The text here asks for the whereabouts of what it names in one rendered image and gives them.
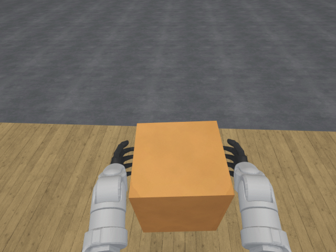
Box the left robot forearm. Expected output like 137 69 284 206
82 163 128 252

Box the carton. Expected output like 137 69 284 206
129 121 235 233

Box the robot right hand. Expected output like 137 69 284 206
223 139 248 177

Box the robot left hand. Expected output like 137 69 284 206
110 140 134 176

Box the right robot forearm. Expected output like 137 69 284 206
234 162 292 252

